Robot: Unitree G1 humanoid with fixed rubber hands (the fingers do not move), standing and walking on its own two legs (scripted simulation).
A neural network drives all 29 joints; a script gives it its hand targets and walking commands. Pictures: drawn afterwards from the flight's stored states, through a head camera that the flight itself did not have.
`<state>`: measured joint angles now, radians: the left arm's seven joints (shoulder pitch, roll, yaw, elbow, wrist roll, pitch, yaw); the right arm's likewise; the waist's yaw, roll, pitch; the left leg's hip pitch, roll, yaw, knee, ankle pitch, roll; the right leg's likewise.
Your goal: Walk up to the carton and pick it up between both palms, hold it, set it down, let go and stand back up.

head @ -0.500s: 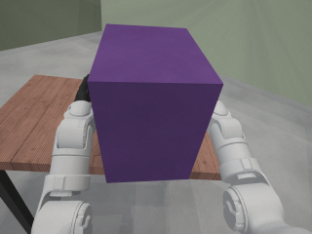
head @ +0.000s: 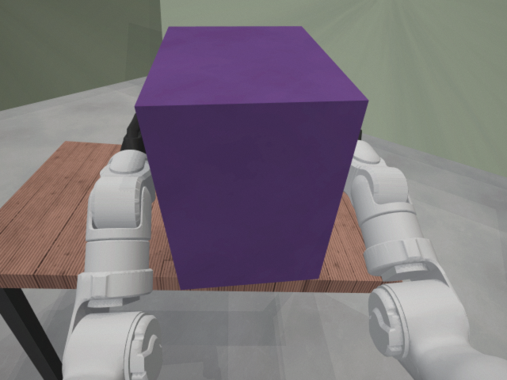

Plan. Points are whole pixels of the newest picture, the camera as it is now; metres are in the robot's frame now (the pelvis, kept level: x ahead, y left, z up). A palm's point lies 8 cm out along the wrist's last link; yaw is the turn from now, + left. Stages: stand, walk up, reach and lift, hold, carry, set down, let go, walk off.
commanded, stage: hold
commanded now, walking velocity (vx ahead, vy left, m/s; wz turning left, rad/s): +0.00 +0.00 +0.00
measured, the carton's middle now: (243, 152) +0.40 -0.01 +0.24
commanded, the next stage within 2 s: none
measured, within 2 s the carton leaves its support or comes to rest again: neither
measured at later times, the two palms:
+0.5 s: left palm (138, 152) +0.38 +0.14 +0.25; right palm (344, 144) +0.38 -0.16 +0.28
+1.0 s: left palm (124, 146) +0.38 +0.16 +0.26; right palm (336, 126) +0.39 -0.14 +0.30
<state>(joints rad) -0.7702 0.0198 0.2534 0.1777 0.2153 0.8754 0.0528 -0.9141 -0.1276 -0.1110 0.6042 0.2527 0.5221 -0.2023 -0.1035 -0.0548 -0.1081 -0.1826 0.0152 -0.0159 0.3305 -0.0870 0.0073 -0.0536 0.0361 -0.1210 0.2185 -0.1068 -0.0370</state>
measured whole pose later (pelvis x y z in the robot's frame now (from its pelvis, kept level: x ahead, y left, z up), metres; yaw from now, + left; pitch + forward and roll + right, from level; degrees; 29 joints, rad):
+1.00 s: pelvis +0.01 +0.01 +0.00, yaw -1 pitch -3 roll -2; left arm -0.82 0.03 0.26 0.18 0.18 0.93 0.08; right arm -1.01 -0.18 -0.07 0.65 0.34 0.58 -0.23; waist -0.07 -0.04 -0.13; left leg -0.18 0.01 0.00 0.34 -0.11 0.02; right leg -0.05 0.03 -0.10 0.21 -0.11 -0.02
